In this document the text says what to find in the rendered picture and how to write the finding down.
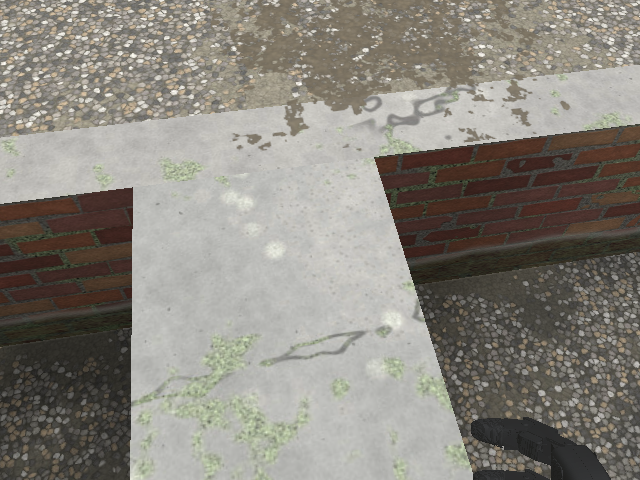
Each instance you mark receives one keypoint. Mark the right robot hand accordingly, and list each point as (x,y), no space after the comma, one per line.
(541,443)

